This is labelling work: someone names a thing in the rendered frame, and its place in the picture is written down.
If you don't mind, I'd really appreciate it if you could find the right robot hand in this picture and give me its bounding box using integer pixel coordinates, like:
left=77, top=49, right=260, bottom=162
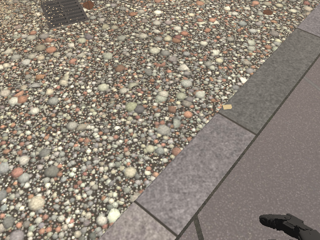
left=259, top=213, right=320, bottom=240

